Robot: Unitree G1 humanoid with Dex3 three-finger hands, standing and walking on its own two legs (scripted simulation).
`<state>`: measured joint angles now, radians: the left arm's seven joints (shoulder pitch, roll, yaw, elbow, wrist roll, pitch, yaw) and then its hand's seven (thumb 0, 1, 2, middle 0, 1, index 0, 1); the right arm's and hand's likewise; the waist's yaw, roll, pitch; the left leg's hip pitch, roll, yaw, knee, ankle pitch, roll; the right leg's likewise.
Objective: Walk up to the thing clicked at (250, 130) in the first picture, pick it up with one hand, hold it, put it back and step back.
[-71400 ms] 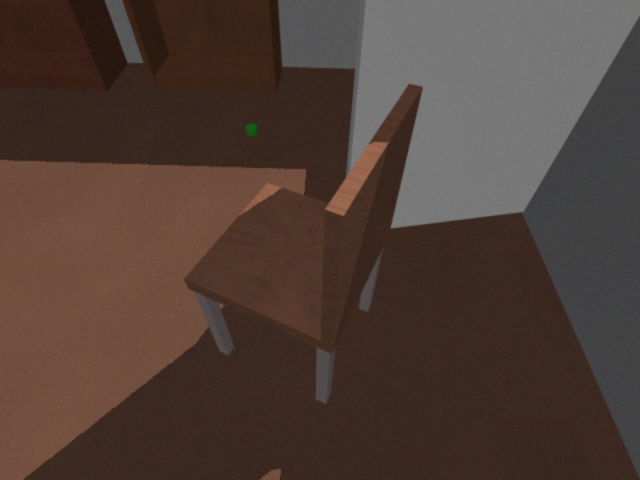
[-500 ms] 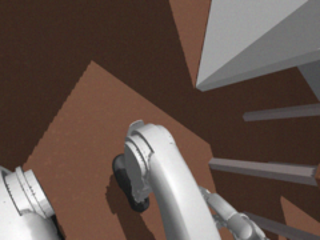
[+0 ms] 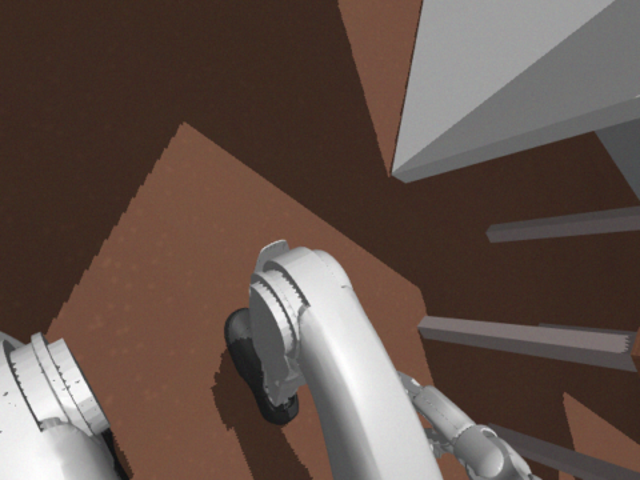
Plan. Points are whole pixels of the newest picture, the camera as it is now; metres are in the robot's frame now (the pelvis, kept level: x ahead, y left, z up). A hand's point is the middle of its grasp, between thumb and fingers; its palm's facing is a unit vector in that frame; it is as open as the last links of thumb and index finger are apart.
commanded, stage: rest palm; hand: left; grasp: from above
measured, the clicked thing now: out of the picture +0.47 +0.41 -0.29
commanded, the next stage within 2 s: go down in 0.72 s
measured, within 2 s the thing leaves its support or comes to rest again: neither
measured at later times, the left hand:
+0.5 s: hand out of the picture +0.45 +0.40 -0.25, palm faces -0.41 -0.18 -0.89, open 13.9 cm
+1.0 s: hand out of the picture +0.45 +0.40 -0.24, palm faces -0.40 -0.17 -0.90, open 13.8 cm
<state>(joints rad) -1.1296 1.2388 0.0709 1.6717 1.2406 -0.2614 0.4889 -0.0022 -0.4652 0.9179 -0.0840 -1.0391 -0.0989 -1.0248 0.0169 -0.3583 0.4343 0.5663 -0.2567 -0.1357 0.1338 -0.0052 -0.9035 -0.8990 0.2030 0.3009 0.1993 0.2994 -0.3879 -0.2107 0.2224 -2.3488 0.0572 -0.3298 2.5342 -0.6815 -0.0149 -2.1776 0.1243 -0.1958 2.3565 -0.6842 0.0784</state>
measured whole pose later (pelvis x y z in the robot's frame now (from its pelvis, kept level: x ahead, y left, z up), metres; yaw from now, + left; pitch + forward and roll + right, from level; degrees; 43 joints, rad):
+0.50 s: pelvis +0.00 +0.00 +0.00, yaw +0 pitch +26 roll -16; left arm -1.12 1.23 0.08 1.66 1.24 -0.26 0.48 0.00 -0.46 0.91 -0.08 -1.04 -0.10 -1.03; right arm 0.02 -0.36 0.43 0.56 -0.26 -0.13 0.14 -0.01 -0.90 -0.90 0.20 0.30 0.20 0.30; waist -0.38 -0.21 0.23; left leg -2.35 0.06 -0.33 2.54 -0.69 -0.01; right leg -2.18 0.12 -0.20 2.36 -0.69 0.08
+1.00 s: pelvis +0.00 +0.00 +0.00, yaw +0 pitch +26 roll -16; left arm -1.12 1.23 0.10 1.61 1.26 -0.27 0.46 0.00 -0.47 0.93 -0.07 -1.10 -0.10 -1.07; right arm 0.03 -0.36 0.43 0.56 -0.26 -0.13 0.14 -0.01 -0.91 -0.90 0.20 0.30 0.20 0.30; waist -0.38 -0.21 0.22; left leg -2.35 0.06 -0.33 2.53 -0.69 -0.01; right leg -2.18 0.12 -0.20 2.35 -0.69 0.07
